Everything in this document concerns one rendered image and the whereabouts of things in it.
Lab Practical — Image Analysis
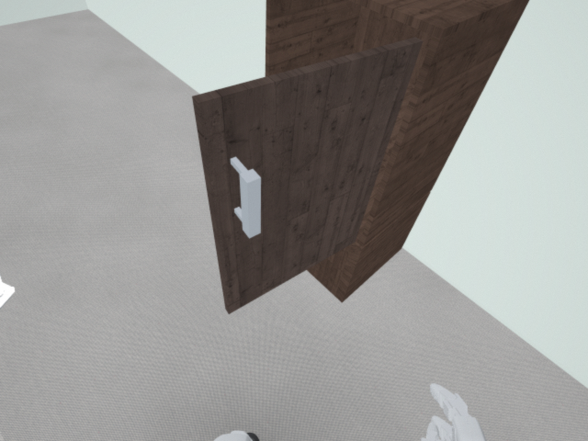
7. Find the cupboard door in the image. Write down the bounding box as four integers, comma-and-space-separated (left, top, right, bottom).
192, 37, 423, 314

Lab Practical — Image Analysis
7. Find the handle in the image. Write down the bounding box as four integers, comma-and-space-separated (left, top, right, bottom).
231, 157, 261, 239

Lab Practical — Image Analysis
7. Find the robot right hand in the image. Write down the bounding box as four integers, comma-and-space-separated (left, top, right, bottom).
421, 383, 486, 441

